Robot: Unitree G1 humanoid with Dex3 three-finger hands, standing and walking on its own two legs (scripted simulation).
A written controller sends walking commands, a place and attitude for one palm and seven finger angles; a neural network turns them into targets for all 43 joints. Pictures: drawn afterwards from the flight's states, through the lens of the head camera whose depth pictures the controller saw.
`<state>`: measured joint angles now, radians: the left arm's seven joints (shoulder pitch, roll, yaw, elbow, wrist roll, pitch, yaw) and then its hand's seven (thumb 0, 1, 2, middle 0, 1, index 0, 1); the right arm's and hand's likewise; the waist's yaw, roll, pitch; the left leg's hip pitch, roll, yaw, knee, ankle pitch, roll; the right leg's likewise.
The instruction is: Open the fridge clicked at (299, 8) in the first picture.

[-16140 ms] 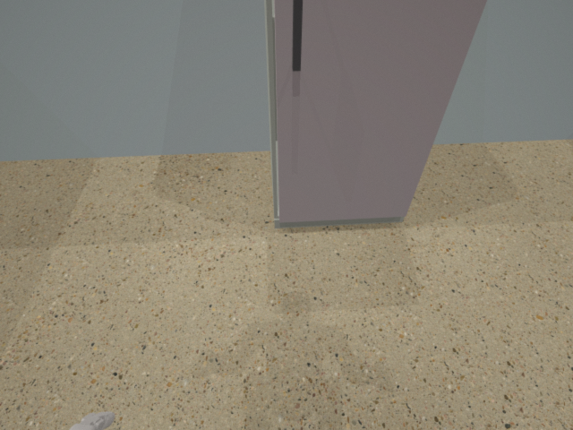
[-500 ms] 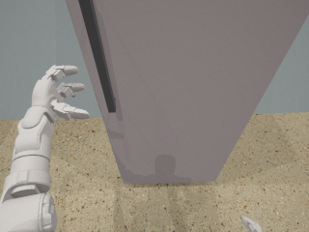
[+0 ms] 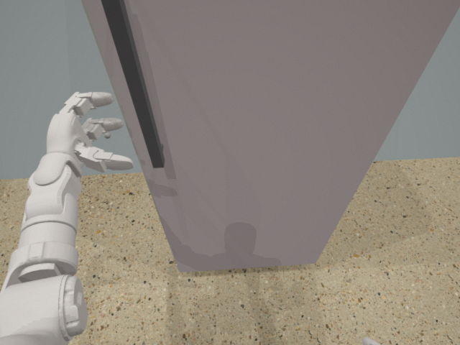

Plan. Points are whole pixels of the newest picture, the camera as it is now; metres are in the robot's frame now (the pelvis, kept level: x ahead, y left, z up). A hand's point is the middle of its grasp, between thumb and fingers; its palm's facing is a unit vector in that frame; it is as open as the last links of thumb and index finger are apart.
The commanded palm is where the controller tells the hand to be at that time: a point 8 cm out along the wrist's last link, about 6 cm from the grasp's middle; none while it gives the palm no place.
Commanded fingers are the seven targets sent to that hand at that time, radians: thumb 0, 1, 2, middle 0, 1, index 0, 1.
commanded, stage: move the hooked fingers beside the handle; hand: left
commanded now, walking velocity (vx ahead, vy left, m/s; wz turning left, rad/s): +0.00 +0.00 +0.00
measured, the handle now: (140, 86) +0.48 +0.16 +0.22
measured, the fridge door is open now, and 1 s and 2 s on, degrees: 0 0 0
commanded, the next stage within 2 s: feel for the door with the fingertips in 0.52 s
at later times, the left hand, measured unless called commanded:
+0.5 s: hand (111, 135) +0.41 +0.20 +0.17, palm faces +0.10 -1.00 +0.01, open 14.0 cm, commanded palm +0.38 +0.26 +0.17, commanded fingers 0.00 -0.50 0.30 -0.30 -1.20 -0.30 -1.20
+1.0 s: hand (131, 139) +0.40 +0.17 +0.17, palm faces +0.07 -1.00 +0.02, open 14.0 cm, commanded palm +0.38 +0.22 +0.17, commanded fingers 0.00 -0.50 0.30 -0.30 -1.20 -0.30 -1.20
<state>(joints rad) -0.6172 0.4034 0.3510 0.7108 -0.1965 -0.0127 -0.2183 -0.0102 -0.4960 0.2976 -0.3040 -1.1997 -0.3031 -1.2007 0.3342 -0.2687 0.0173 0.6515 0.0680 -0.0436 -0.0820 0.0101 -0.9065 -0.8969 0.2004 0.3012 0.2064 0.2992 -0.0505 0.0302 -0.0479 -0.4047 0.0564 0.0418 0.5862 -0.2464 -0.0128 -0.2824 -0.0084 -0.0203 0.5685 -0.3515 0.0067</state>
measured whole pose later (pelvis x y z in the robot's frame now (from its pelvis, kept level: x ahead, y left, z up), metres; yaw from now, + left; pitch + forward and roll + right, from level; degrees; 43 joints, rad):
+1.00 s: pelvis -0.01 +0.00 +0.00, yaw +1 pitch +2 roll -1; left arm -0.61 0.28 0.24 0.62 -0.18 0.02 -0.10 -0.01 -0.50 0.30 -0.31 -1.21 -0.30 -1.20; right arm 0.28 -0.25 0.02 0.66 0.06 -0.05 -0.08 0.01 -0.91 -0.90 0.20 0.30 0.21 0.30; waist -0.03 0.04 -0.05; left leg -0.39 0.05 0.02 0.58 -0.23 -0.02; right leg -0.26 -0.01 -0.04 0.57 -0.34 0.00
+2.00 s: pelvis -0.01 +0.00 +0.00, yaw +1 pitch +4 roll -1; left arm -0.71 0.30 0.25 0.76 -0.17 -0.04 -0.10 -0.01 -0.50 0.30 -0.31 -1.20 -0.31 -1.20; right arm 0.31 -0.26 0.01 0.67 0.06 -0.03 -0.07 0.01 -0.91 -0.90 0.20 0.30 0.21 0.30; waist -0.05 0.03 -0.05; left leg -0.43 0.06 0.02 0.60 -0.24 -0.02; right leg -0.30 0.00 -0.03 0.59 -0.35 0.00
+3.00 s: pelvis +0.00 -0.01 +0.00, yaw +1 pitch +3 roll +0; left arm -0.69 0.21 0.18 0.68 -0.16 0.00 0.00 -0.01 -0.50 0.30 -0.27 -1.20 -0.28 -1.20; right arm 0.29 -0.24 0.01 0.68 0.05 -0.02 -0.06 0.01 -0.91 -0.90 0.20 0.30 0.21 0.30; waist -0.03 0.04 -0.05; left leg -0.39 0.05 0.01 0.58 -0.24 -0.02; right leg -0.26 -0.01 -0.04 0.57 -0.36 -0.01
